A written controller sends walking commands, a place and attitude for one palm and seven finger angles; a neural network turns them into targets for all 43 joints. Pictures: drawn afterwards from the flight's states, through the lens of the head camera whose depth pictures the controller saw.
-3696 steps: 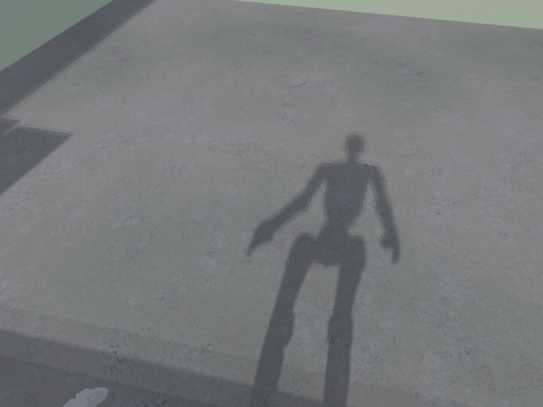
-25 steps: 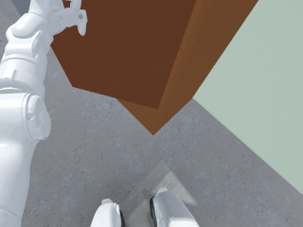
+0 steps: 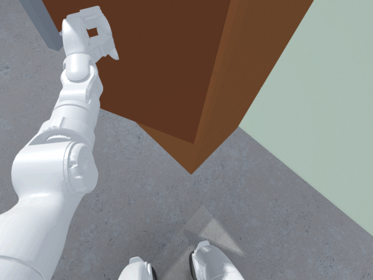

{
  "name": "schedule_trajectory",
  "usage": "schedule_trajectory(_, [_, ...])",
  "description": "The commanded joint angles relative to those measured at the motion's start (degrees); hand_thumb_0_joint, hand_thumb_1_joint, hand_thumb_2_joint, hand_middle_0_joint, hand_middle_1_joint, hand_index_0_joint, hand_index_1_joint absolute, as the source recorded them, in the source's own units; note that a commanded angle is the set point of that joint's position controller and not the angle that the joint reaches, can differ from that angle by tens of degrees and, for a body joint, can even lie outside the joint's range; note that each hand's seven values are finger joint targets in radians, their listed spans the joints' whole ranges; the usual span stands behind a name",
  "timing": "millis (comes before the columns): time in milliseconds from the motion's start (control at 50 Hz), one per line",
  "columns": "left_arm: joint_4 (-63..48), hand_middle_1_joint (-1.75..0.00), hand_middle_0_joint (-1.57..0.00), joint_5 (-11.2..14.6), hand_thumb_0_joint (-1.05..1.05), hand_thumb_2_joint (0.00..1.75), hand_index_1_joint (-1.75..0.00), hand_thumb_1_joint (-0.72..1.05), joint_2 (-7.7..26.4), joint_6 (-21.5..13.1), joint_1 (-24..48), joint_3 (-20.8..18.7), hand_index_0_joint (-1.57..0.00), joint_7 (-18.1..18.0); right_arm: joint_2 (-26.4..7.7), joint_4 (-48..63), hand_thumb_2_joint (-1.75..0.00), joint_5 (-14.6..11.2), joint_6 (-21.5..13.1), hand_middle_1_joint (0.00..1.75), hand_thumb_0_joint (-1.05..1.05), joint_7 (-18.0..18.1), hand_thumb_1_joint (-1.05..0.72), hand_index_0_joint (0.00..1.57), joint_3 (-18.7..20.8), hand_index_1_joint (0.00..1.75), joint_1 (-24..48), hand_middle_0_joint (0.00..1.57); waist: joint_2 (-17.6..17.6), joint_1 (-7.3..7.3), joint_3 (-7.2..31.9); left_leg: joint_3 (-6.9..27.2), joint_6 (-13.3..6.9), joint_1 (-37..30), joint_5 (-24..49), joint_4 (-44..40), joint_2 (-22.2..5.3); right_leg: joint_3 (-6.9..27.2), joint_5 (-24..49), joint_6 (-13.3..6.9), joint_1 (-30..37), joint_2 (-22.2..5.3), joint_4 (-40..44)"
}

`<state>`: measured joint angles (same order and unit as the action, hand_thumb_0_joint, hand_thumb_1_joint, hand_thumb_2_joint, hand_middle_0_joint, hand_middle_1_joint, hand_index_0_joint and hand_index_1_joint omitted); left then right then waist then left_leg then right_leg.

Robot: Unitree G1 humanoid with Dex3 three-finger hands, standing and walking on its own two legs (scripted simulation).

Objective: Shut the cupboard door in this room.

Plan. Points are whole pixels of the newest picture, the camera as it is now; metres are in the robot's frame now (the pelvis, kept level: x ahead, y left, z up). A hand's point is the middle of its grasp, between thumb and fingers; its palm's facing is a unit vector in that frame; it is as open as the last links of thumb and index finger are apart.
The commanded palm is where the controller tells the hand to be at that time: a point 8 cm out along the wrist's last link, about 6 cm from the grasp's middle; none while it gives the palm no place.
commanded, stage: pull the fist back off the door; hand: left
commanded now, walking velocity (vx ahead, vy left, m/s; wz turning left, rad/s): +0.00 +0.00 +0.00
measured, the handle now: (46, 8) +0.66 +0.17 +0.12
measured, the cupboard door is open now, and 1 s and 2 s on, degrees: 22 22 22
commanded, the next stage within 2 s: draw the hand back to the body in 0.50 s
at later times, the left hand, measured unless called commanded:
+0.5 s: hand (111, 77) +0.48 +0.06 +0.12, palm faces +0.01 -1.00 -0.03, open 3.1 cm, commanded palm +0.46 +0.11 +0.12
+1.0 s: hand (66, 110) +0.40 +0.12 +0.15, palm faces +0.03 -1.00 -0.03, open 3.1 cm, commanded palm +0.35 +0.17 +0.16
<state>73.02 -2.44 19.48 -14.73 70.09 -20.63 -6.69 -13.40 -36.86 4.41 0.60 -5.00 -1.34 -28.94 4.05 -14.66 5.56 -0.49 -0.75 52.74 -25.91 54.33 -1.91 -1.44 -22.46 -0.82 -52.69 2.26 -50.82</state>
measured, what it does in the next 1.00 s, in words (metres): stands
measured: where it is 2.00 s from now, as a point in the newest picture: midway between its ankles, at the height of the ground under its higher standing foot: outside the picture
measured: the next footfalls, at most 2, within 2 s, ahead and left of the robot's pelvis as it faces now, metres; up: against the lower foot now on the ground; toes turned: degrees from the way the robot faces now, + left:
none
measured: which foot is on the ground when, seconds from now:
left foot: down 0.00-1.00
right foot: down 0.00-1.00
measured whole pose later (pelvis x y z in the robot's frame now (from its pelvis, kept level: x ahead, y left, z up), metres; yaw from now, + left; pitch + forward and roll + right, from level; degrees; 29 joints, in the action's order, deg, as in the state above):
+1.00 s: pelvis -0.01 -0.01 +0.04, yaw +0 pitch +8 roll +0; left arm 35.2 8.3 10.8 -14.5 26.5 -9.6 1.4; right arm -15.0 -36.2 -2.5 0.8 0.9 0.5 -22.0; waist 3.0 -3.7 4.2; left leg -2.2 -0.2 26.9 -20.9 40.2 -1.3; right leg 0.4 -18.6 -1.3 -28.6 2.0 -39.7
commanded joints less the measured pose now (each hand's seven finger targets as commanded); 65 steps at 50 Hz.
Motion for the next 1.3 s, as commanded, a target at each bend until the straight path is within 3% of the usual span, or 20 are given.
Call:
schedule_trajectory(0, [-15.76, -1.5, -1.3, -0.01, 0.0, 0.9, -1.5, 0.9, 9.85, -8.93, 22.67, 1.47, -1.3, -0.31, -10.27, 2.36, -0.9, -0.21, -0.53, 0.3, 0.0, 0.41, -0.9, 0.2, 4.71, 0.3, -11.75, 0.2, 1.85, 1.68, 33.13, 1.43, -0.59, -22.68, 29.54, -4.5, 2.19, 0.05, 31.05, 0.02, 21.84, 0.79, 4.87])
schedule_trajectory(40, [-13.28, -1.5, -1.3, 0.68, 0.0, 0.9, -1.5, 0.9, 6.36, -8.18, 16.95, 3.31, -1.3, 0.43, -10.33, 2.46, -0.9, -0.7, -0.1, 0.3, 0.0, 0.19, -0.9, 0.2, 5.16, 0.3, -11.22, 0.2, -1.96, 1.83, 29.4, 0.57, -0.79, -21.28, 27.6, -5.58, 2.34, 0.02, 30.89, 0.18, 22.98, 0.88, 6.24])
schedule_trajectory(120, [-14.32, -1.5, -1.3, 3.86, 0.0, 0.9, -1.5, 0.9, 3.83, -6.41, 10.64, 3.56, -1.3, 2.11, -10.44, 3.62, -0.9, -1.88, 0.81, 0.3, 0.0, 0.76, -0.9, 0.2, 5.51, 0.3, -9.26, 0.2, -5.47, 3.42, 25.94, -0.87, -0.93, -20.65, 25.5, -8.04, 2.82, 0.38, 32.37, 0.27, 26.88, 0.74, 8.26])
schedule_trajectory(180, [-20.28, -1.5, -1.3, 4.59, 0.0, 0.9, -1.5, 0.9, -0.3, -8.61, 14.51, 7.44, -1.3, 2.01, -9.67, 3.44, -0.9, -2.14, 0.63, 0.3, 0.0, 1.13, -0.9, 0.2, 5.56, 0.3, -7.34, 0.2, -2.48, 2.93, 24.49, -0.51, -0.86, -24.05, 24.92, -8.41, 2.74, 0.32, 30.29, 0.23, 24.36, 0.58, 8.57])
schedule_trajectory(280, [-26.54, -1.5, -1.3, 4.7, 0.0, 0.9, -1.5, 0.9, -1.5, -12.06, 11.6, 8.68, -1.3, 0.75, -9.26, 3.01, -0.9, -2.45, -0.31, 0.3, 0.0, 1.66, -0.9, 0.2, 6.01, 0.3, -4.18, 0.2, -1.67, 4.5, 27.6, -0.27, -0.65, -27.89, 25.19, -7.96, 2.67, 0.31, 29.37, 0.13, 24.38, 0.23, 7.57])
schedule_trajectory(320, [-26.05, -1.5, -1.3, 4.19, 0.0, 0.9, -1.5, 0.9, -3.44, -11.64, 9.7, 10.71, -1.3, 0.59, -8.87, 3.07, -0.9, -2.71, -0.27, 0.3, 0.0, 1.81, -0.9, 0.2, 5.87, 0.3, -2.78, 0.2, -1.72, 4.71, 25.98, -0.42, -0.58, -27.73, 23.77, -8.41, 2.73, 0.32, 28.09, 0.11, 23.91, 0.08, 7.89])
schedule_trajectory(360, [-25.66, -1.5, -1.3, 4.36, 0.0, 0.9, -1.5, 0.9, -2.09, -10.87, 9.45, 9.78, -1.3, 0.07, -9.13, 3.14, -0.9, -2.98, -0.11, 0.3, 0.0, 2.35, -0.9, 0.2, 5.78, 0.3, -2.21, 0.2, -4.56, 4.63, 24.7, -0.43, -0.8, -26.62, 22.29, -9.05, 2.83, 0.45, 27.5, 0.26, 24.95, 0.04, 8.32])
schedule_trajectory(400, [-26.71, -1.5, -1.3, 4.82, 0.0, 0.9, -1.5, 0.9, -3.0, -10.44, 8.48, 10.39, -1.3, -0.02, -8.83, 3.67, -0.9, -3.23, -0.15, 0.3, 0.0, 2.63, -0.9, 0.2, 5.53, 0.3, -0.32, 0.2, -3.74, 5.4, 25.17, -0.6, -0.61, -26.79, 21.17, -9.84, 3.01, 0.6, 26.84, 0.22, 26.01, -0.12, 8.56])
schedule_trajectory(500, [-23.78, -1.5, -1.3, 5.01, 0.0, 0.9, -1.5, 0.9, -2.03, -11.01, 12.58, 10.37, -1.3, -0.39, -8.67, 2.94, -0.9, -3.47, -0.81, 0.3, 0.0, 3.6, -0.9, 0.2, 4.89, 0.3, 1.62, 0.2, -5.69, 4.05, 22.07, -0.36, -0.75, -25.07, 16.41, -10.22, 3.01, 1.19, 22.64, 0.49, 24.4, -0.43, 9.48])
schedule_trajectory(600, [-18.76, -1.5, -1.3, 5.21, 0.0, 0.9, -1.5, 0.9, -2.75, -10.83, 9.85, 10.53, -1.3, 0.89, -8.84, 2.98, -0.9, -3.41, -1.32, 0.3, 0.0, 3.45, -0.9, 0.2, 4.63, 0.3, 1.6, 0.2, -5.7, 4.47, 22.55, -0.17, -0.59, -23.9, 15.91, -10.23, 3.12, 1.14, 21.68, 0.24, 24.04, -0.56, 9.07])
schedule_trajectory(660, [-21.8, -1.5, -1.3, 6.14, 0.0, 0.9, -1.5, 0.9, 1.67, -10.48, 0.62, 5.64, -1.3, 2.14, -9.27, 5.2, -0.9, -3.74, -0.94, 0.3, 0.0, 3.43, -0.9, 0.2, 4.64, 0.3, 1.73, 0.2, -5.34, 8.44, 25.99, -0.91, -0.54, -24.49, 18.54, -11.31, 3.27, 1.17, 24.36, -0.18, 29.37, -0.47, 8.86])
schedule_trajectory(740, [-30.94, -1.5, -1.3, 7.47, 0.0, 0.9, -1.5, 0.9, 1.73, -8.69, -6.97, 6.03, -1.3, 4.27, -8.87, 7.98, -0.9, -4.8, -0.48, 0.3, 0.0, 3.76, -0.9, 0.2, 4.72, 0.3, 3.77, 0.2, -7.73, 10.28, 23.94, -1.9, -0.91, -24.56, 18.01, -13.66, 3.07, 1.4, 25.58, 0.05, 33.84, -0.26, 11.09])
schedule_trajectory(820, [-43.98, -1.5, -1.3, 9.75, 0.0, 0.9, -1.5, 0.9, 1.3, -7.24, -11.49, 7.72, -1.3, 6.01, -8.52, 9.2, -0.9, -5.92, -1.1, 0.3, 0.0, 4.81, -0.9, 0.2, 4.64, 0.3, 6.55, 0.2, -7.36, 10.95, 22.07, -2.15, -1.18, -28.16, 17.18, -16.19, 2.72, 1.41, 24.1, 0.23, 36.01, -0.14, 13.76])
schedule_trajectory(880, [-51.06, -1.5, -1.3, 10.66, 0.0, 0.9, -1.5, 0.9, 0.23, -5.5, -13.94, 9.92, -1.3, 7.18, -8.03, 9.15, -0.9, -6.59, -2.13, 0.3, 0.0, 5.82, -0.9, 0.2, 4.37, 0.3, 9.01, 0.2, -3.7, 10.68, 18.95, -2.13, -1.32, -31.23, 15.95, -17.92, 2.49, 1.18, 21.23, 0.24, 34.95, -0.2, 15.75])
schedule_trajectory(1000, [-58.89, -1.5, -1.3, 13.05, 0.0, 0.9, -1.5, 0.9, 0.54, -0.12, -27.92, 9.72, -1.3, 10.39, -7.73, 10.26, -0.9, -7.49, -4.01, 0.3, 0.0, 7.08, -0.9, 0.2, 3.65, 0.3, 13.68, 0.2, -4.18, 13.16, 15.1, -1.73, -1.3, -34.2, 15.78, -21.41, 2.54, 0.54, 19.51, -0.06, 37.76, -0.7, 18.44])
schedule_trajectory(1100, [-67.6, -1.35, -1.16, 14.73, 0.0, 0.9, -1.35, 0.9, 0.17, 4.89, -36.87, 10.23, -1.16, 12.88, -7.44, 12.19, -0.9, -8.23, -4.98, 0.3, 0.0, 7.61, -0.9, 0.2, 2.79, 0.3, 17.87, 0.2, -4.51, 14.31, 11.65, -1.16, -1.19, -36.95, 17.09, -23.47, 2.48, -0.18, 20.15, -0.14, 39.07, -1.18, 19.74])
schedule_trajectory(1120, [-72.65, -1.32, -1.13, 9.64, 0.0, 0.9, -1.32, 0.9, 1.86, 4.47, -41.03, 14.4, -1.13, 9.56, -5.86, 12.67, -0.9, -7.74, -3.99, 0.3, 0.0, 8.41, -0.9, 0.2, 2.82, 0.3, 20.15, 0.2, -6.78, 14.35, 9.32, -1.19, -1.27, -38.75, 16.44, -26.28, 2.62, 2.06, 17.43, 0.34, 40.17, -2.29, 23.33])
schedule_trajectory(1180, [-76.75, -1.23, -1.05, 8.26, 0.0, 0.9, -1.23, 0.9, 1.77, 6.29, -46.88, 14.1, -1.05, 6.01, -5.92, 12.35, -0.9, -7.35, -2.75, 0.3, 0.0, 9.57, -0.9, 0.2, 2.11, 0.3, 22.07, 0.2, -6.88, 14.23, 4.97, -0.67, -1.51, -41.31, 16.44, -28.86, 2.1, 1.44, 15.93, 0.34, 41.15, -2.34, 26.1])
schedule_trajectory(1240, [-81.3, -1.14, -0.97, 7.23, 0.0, 0.9, -1.14, 0.9, 3.43, 7.52, -50.49, 12.05, -0.97, 4.39, -5.46, 12.26, -0.9, -6.84, -2.06, 0.3, 0.0, 10.03, -0.9, 0.2, 1.35, 0.3, 23.23, 0.2, -5.31, 14.79, 4.54, -0.46, -1.33, -44.12, 18.68, -30.81, 2.02, 0.69, 17.69, 0.03, 43.8, -2.19, 27.34])
schedule_trajectory(1280, [-84.86, -1.08, -0.92, 6.96, 0.0, 0.9, -1.08, 0.9, 3.93, 8.12, -52.64, 11.49, -0.92, 3.85, -5.08, 12.23, -0.9, -6.6, -1.96, 0.3, 0.0, 10.19, -0.9, 0.2, 1.04, 0.3, 23.8, 0.2, -1.4, 14.96, 4.64, -0.55, -1.17, -46.16, 20.29, -31.85, 1.98, 0.69, 18.91, -0.15, 45.45, -2.4, 28.23])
